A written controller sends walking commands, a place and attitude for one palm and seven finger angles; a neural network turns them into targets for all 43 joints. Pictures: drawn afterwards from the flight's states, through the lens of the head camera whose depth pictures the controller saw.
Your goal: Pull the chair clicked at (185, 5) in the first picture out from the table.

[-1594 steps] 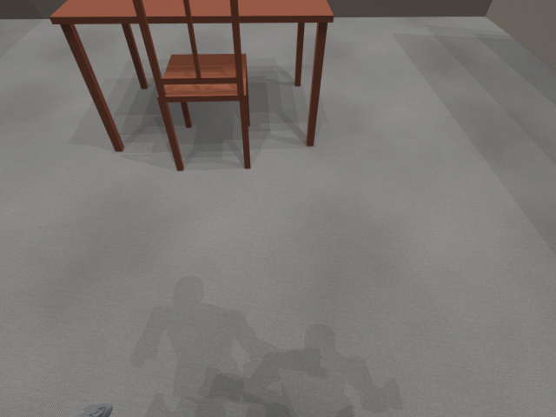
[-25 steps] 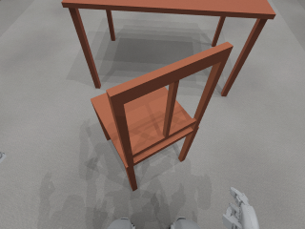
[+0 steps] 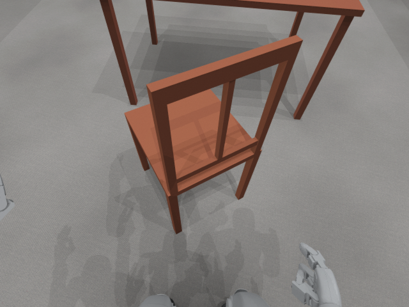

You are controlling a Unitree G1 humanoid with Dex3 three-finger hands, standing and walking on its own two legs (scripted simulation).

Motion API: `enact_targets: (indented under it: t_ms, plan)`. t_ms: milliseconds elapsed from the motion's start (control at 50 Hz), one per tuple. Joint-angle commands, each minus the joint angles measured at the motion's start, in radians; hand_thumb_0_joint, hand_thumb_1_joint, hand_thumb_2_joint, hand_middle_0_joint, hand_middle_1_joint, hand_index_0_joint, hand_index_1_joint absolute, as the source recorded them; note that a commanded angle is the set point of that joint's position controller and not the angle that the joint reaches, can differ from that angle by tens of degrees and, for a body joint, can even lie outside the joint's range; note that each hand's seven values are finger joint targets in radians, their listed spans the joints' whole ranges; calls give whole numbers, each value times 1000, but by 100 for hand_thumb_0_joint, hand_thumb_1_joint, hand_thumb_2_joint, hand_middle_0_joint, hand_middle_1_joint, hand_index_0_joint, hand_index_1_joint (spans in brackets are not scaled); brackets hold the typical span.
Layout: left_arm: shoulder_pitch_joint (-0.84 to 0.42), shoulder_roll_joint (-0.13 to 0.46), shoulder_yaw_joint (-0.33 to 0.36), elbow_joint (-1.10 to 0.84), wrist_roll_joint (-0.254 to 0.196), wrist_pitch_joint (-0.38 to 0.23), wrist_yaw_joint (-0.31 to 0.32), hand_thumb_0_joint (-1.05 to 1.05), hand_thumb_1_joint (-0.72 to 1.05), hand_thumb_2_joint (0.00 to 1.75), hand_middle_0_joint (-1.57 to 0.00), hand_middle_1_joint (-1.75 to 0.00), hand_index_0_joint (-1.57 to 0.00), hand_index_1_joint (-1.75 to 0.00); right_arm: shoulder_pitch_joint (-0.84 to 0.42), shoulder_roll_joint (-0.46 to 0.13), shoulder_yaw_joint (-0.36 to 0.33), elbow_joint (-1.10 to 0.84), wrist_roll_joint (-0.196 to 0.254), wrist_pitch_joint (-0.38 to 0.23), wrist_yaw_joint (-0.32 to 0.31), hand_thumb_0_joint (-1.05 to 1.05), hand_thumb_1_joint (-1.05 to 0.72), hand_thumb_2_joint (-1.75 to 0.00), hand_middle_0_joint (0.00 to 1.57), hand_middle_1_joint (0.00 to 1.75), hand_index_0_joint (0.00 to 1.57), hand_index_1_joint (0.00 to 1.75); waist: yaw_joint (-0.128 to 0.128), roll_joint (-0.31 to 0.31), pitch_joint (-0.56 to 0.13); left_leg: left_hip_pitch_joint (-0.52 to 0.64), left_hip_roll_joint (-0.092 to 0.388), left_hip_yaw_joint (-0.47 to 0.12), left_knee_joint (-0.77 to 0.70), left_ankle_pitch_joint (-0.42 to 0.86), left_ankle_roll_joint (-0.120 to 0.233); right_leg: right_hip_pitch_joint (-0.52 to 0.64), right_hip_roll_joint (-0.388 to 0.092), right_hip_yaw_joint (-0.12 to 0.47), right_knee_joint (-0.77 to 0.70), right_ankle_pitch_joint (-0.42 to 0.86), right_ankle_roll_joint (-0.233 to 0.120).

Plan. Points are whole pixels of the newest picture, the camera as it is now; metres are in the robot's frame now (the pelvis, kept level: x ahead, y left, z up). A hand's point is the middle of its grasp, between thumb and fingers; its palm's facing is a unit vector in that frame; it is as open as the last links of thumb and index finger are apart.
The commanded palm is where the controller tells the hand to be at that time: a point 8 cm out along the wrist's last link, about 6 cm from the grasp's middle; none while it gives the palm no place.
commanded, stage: stop stepping back and stand still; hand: left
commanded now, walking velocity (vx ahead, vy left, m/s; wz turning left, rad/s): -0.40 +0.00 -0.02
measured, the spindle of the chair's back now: (223, 124) +0.57 +0.00 -0.07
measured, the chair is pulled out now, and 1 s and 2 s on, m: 0.58 0.58 0.58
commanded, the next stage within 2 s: let the arm hang, fingers relaxed in 0.72 s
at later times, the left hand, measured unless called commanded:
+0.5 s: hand out of the picture +0.12 +0.24 +0.17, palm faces +0.46 -0.72 -0.52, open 7.4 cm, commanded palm +0.07 +0.27 +0.18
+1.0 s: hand out of the picture +0.10 +0.22 -0.08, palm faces +0.22 -0.92 -0.32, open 7.4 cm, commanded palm none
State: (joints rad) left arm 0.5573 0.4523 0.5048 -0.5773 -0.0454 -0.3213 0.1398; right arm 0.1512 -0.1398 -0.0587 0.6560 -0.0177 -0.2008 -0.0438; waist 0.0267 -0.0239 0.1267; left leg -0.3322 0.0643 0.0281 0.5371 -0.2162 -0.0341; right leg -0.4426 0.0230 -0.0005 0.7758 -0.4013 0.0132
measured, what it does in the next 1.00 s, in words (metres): steps on the spot: right foot, then left foot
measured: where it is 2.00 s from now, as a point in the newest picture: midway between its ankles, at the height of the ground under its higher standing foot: outside the picture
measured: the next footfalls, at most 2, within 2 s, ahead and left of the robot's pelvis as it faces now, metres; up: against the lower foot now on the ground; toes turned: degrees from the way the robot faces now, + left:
right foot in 0.06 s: +0.01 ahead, -0.12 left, +0.00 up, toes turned +2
left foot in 0.28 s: -0.03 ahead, +0.10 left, +0.00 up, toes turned +6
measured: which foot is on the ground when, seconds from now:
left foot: down 0.00-0.08, up 0.10-0.26, down 0.28-1.00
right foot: up 0.00-0.04, down 0.06-1.00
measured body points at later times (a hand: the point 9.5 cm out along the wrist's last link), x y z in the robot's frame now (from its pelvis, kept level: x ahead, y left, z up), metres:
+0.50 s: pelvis -0.07 -0.03 -0.01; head -0.09 -0.05 +0.44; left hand +0.09 +0.28 +0.20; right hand +0.06 -0.28 -0.10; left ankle -0.05 +0.10 -0.73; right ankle -0.01 -0.12 -0.73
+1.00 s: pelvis -0.07 -0.01 -0.01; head -0.08 -0.02 +0.44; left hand +0.09 +0.27 -0.06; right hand +0.05 -0.25 -0.14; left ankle -0.07 +0.09 -0.73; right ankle -0.03 -0.12 -0.73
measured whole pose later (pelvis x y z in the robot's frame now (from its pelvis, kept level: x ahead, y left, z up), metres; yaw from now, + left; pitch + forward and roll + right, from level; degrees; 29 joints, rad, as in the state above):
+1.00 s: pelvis -0.07 -0.01 -0.01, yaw +6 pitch -1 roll +0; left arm 0.23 0.24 0.12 0.50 0.03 0.01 0.05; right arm 0.24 -0.22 -0.04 0.84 -0.03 -0.01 0.02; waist -0.03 0.02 -0.01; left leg -0.28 0.00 0.02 0.63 -0.32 0.02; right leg -0.31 -0.01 -0.06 0.64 -0.30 -0.01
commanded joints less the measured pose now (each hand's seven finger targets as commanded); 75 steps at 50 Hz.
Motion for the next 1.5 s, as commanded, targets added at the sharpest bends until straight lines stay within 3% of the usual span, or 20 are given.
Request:
enact_targets:
  t_ms: [0,40,80,120,220,280,320,400,480,560,640,700,780,800,880,940,1000,1100,1220,1480]
  plan:
    - [42,168,134,-128,2,-47,6,0,90,90,-20,-30,-20,-30,-33,-154,-42,-123,8,-53,-2,0,-90,-90,20,30,20,30,-28,208,-153,-55,192,-127,-88,59,112,229,-48,-12,-257,154,1]
    - [68,173,128,-64,-1,-31,0,0,90,90,-20,-30,-20,-30,-4,-149,-32,-147,35,-29,5,0,-90,-90,20,30,20,30,-31,9,-176,-100,63,-25,100,-282,60,251,-148,88,-408,240,-25]
    - [49,165,89,-68,-29,16,-1,0,90,90,-20,-30,-20,-30,27,-148,-47,-172,50,12,5,0,-90,-90,20,30,20,30,-21,-264,-231,-68,-61,-15,461,-288,22,120,-356,430,-579,-138,-138]
    - [64,173,98,-82,-24,47,18,0,90,90,-20,-30,-20,-30,-11,-127,-9,-175,52,39,3,0,-90,-90,20,30,20,30,-46,-128,-269,-81,-41,-51,454,-220,29,184,-321,334,-476,-20,-151]
    - [55,202,97,-148,9,37,57,0,90,90,-20,-30,-20,-30,3,-153,2,-172,33,32,-39,0,-90,-90,20,30,20,30,-47,-64,-203,125,-48,12,-65,-202,80,123,-234,196,-466,-112,-84]
    - [65,191,83,-176,16,12,48,0,90,90,-20,-30,-20,-30,27,-192,-12,-185,34,2,-41,0,-90,-90,20,30,20,30,-28,219,-178,140,92,-154,-278,-121,142,143,-52,53,-205,14,-11]
    - [20,168,71,-84,31,22,41,0,90,90,-20,-30,-20,-30,5,-169,-1,-170,38,-1,-38,0,-90,-90,20,30,20,30,-42,412,-84,-160,156,-227,-385,-479,177,165,-9,-6,6,-36,4]
    - [-30,152,40,53,28,21,15,0,90,90,-20,-30,-20,-30,31,-196,-11,-152,53,0,-26,0,-90,-90,20,30,20,30,-29,13,-77,-157,65,-116,-133,-330,130,277,-40,43,-311,65,3]
    - [-123,157,5,5,19,27,-1,0,90,90,-20,-30,-20,-30,46,-173,-12,-136,36,11,-23,0,-90,-90,20,30,20,30,-44,-198,-91,-7,-81,0,233,-240,80,42,-239,401,-617,-362,-100]
    - [-109,163,15,-84,24,28,15,0,90,90,-20,-30,-20,-30,34,-167,10,-147,30,21,-28,0,-90,-90,20,30,20,30,-54,14,-129,143,-48,-27,-38,-225,103,33,-185,243,-463,-232,-98]
    - [-90,158,44,-95,35,33,31,0,90,90,-20,-30,-20,-30,-6,-167,20,-172,24,16,-40,0,-90,-90,20,30,20,30,-38,328,-64,-122,163,-299,-368,-515,183,149,11,27,-29,-8,3]
    - [-92,167,50,-34,35,46,21,0,90,90,-20,-30,-20,-30,8,-167,14,-170,35,7,-30,0,-90,-90,20,30,20,30,-25,104,-84,-117,92,-179,-211,-285,143,274,-20,37,-270,108,3]
    - [-52,142,21,7,13,42,3,0,90,90,-20,-30,-20,-30,25,-164,4,-147,31,15,-21,0,-90,-90,20,30,20,30,-38,-106,-115,14,-51,-48,46,-193,82,164,-163,330,-551,-95,-54]
    - [-147,-68,-389,730,107,201,-107,0,90,90,-20,-30,-20,-30,75,-254,-35,107,7,0,69,0,-90,-90,20,30,20,30,-102,-145,-133,-75,-24,-47,222,-40,52,182,-253,223,-398,293,-137]
    - [-205,-143,-381,869,87,297,-106,0,90,90,-20,-30,-20,-30,140,-152,-7,53,-1,163,65,0,-90,-90,20,30,20,30,-60,-216,-149,-83,-45,-47,186,-203,64,218,-256,168,-325,550,-184]
    - [-268,-133,-415,1032,72,308,-103,0,90,90,-20,-30,-20,-30,155,-173,-9,107,-15,174,59,0,-90,-90,20,30,20,30,-62,-95,-175,102,0,-106,-48,202,93,180,-160,100,-242,491,-92]
    - [-308,-137,-445,1217,58,317,-110,0,90,90,-20,-30,-20,-30,87,-192,7,166,-14,171,44,0,-90,-90,20,30,20,30,-28,209,-128,86,100,-187,-192,315,132,185,-55,23,-205,220,-31]
    - [-227,-173,-451,1466,61,300,-107,0,90,90,-20,-30,-20,-30,119,-145,11,278,-1,178,21,0,-90,-90,20,30,20,30,-23,162,-177,173,45,-83,-180,161,89,270,-92,84,-387,325,-59]
    - [-237,-179,-486,1576,57,307,-107,0,90,90,-20,-30,-20,-30,202,-132,6,358,2,198,20,0,-90,-90,20,30,20,30,-39,81,-54,113,46,-101,-264,-104,92,212,-84,79,-453,194,-57]
    - [-168,-221,-506,1677,53,303,-90,0,90,90,-20,-30,-20,-30,275,-85,20,456,7,188,9,0,-90,-90,20,30,20,30,-39,16,-57,184,41,-70,-244,40,90,194,-100,87,-448,254,-52]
